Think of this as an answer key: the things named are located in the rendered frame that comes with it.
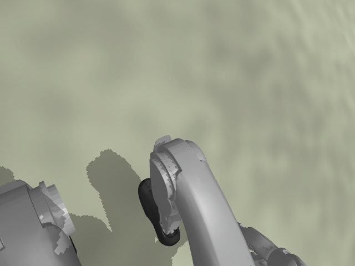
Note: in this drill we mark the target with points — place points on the right robot foot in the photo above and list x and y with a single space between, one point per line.
151 211

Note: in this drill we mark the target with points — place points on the right robot hand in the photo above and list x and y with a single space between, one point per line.
258 243

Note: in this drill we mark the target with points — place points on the right robot arm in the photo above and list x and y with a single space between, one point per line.
282 257

